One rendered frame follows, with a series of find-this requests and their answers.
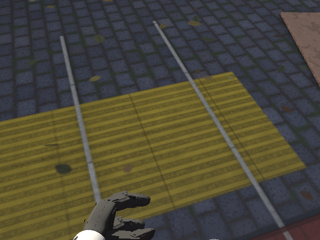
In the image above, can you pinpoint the left robot hand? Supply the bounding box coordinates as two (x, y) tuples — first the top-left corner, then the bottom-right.
(83, 190), (155, 240)

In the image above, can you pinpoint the left robot forearm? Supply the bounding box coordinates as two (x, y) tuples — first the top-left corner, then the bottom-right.
(73, 230), (105, 240)

